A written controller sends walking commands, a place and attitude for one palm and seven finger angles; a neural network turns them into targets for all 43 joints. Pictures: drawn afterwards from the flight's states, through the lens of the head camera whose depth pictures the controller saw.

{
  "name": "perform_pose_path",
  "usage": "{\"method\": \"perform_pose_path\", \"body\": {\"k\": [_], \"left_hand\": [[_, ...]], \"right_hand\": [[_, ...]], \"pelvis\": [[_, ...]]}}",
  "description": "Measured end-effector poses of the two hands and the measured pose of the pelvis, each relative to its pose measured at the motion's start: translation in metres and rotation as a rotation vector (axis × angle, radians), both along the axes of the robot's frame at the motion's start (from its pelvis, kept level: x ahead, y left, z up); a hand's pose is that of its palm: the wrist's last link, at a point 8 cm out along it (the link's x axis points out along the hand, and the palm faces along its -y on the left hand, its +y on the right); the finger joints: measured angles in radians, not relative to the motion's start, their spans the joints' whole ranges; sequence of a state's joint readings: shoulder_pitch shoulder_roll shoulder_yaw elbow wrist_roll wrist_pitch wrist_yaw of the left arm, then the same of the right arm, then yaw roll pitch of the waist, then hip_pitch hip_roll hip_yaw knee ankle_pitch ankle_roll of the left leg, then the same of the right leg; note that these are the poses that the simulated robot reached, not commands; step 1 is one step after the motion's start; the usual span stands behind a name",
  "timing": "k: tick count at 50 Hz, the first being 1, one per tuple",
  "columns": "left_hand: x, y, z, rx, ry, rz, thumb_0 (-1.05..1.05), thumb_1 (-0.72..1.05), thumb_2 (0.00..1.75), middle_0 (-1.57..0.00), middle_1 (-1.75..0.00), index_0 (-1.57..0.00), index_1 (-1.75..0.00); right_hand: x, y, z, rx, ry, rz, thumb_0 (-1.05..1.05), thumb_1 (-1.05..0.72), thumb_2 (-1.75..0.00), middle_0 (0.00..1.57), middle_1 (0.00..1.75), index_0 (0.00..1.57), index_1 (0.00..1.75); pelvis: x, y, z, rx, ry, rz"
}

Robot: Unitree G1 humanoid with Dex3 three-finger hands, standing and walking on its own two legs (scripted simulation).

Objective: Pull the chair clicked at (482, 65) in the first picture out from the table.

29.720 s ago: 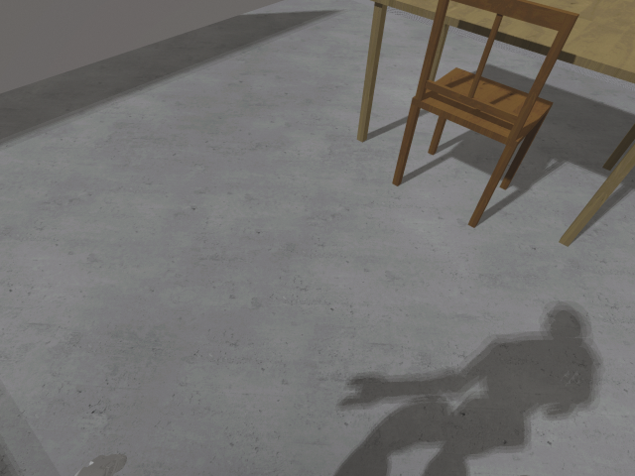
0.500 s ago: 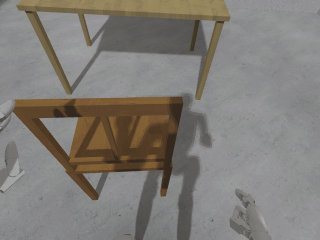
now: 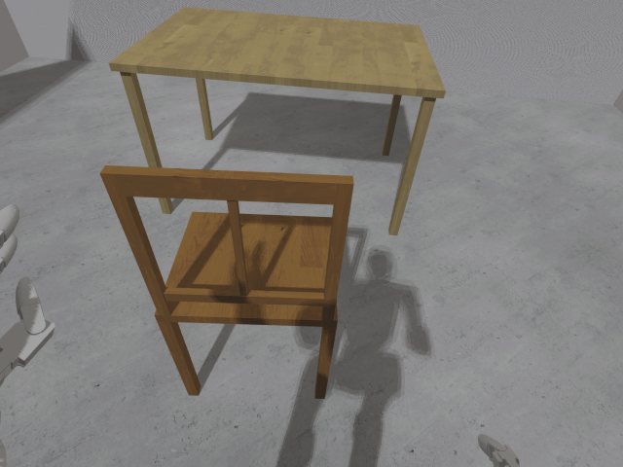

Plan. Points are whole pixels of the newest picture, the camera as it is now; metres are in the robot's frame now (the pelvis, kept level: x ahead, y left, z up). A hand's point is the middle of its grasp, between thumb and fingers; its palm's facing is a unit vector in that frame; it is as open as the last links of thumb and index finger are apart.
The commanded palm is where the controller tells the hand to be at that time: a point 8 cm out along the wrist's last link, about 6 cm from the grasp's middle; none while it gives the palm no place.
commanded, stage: stop stepping back and stand still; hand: left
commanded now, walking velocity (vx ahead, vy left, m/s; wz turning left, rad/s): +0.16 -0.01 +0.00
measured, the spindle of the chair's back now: (239, 250) +0.55 +0.16 -0.09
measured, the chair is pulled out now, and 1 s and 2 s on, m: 0.66 0.66 0.66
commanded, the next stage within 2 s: let the arm hang, fingers relaxed in 0.32 s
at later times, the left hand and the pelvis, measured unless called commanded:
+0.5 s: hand (83, 378) +0.20 +0.26 +0.07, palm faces +0.31 -0.84 -0.44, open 7.4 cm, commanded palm none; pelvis -0.01 +0.00 +0.00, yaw +2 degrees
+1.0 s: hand out of the picture -0.02 +0.19 -0.17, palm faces +0.02 -0.97 -0.24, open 7.2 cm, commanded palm none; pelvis -0.01 +0.00 +0.01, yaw +2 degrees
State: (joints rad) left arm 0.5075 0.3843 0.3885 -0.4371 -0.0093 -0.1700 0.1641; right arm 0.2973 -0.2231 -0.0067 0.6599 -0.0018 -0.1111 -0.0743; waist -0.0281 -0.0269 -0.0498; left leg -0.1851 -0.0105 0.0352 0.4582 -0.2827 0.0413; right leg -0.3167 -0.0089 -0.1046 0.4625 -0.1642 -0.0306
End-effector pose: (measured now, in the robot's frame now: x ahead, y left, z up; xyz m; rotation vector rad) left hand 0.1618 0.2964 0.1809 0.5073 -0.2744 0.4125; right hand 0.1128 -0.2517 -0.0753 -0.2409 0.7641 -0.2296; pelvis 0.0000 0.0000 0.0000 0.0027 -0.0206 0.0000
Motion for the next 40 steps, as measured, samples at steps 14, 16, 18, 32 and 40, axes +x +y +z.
{"method": "perform_pose_path", "body": {"k": [14,16,18,32,40], "left_hand": [[-0.047,0.005,0.004,0.037,0.029,0.082,0.02,0.88,0.90,-0.21,-0.30,-0.21,-0.31],[-0.044,0.003,0.001,0.014,0.023,0.081,0.02,0.88,0.90,-0.21,-0.30,-0.21,-0.31],[-0.039,0.001,-0.001,-0.003,0.027,0.072,0.02,0.88,0.90,-0.21,-0.30,-0.21,-0.31],[-0.055,-0.070,-0.285,-0.515,1.177,0.007,0.01,0.91,0.90,-0.19,-0.29,-0.19,-0.30],[-0.121,-0.077,-0.318,-0.621,1.376,0.104,-0.08,1.01,0.89,-0.21,-0.30,-0.21,-0.30]], "right_hand": [[-0.004,0.013,-0.011,0.054,0.001,0.071,0.01,-0.90,-0.90,0.20,0.30,0.20,0.30],[0.001,0.014,-0.010,0.053,-0.007,0.078,0.01,-0.90,-0.90,0.20,0.30,0.20,0.30],[0.006,0.015,-0.007,0.053,-0.019,0.077,0.01,-0.90,-0.90,0.20,0.30,0.20,0.30],[-0.025,0.024,-0.046,0.112,0.281,0.079,0.01,-0.91,-0.90,0.20,0.30,0.20,0.30],[-0.110,0.018,-0.052,0.087,0.585,0.000,0.00,-0.94,-0.90,0.20,0.30,0.20,0.30]], "pelvis": [[-0.020,-0.005,0.000,-0.012,-0.002,0.029],[-0.019,-0.004,0.000,-0.014,-0.006,0.026],[-0.017,-0.004,0.001,-0.015,-0.005,0.023],[-0.012,0.001,-0.003,0.004,0.010,0.041],[-0.013,-0.002,0.003,-0.012,0.007,0.047]]}}
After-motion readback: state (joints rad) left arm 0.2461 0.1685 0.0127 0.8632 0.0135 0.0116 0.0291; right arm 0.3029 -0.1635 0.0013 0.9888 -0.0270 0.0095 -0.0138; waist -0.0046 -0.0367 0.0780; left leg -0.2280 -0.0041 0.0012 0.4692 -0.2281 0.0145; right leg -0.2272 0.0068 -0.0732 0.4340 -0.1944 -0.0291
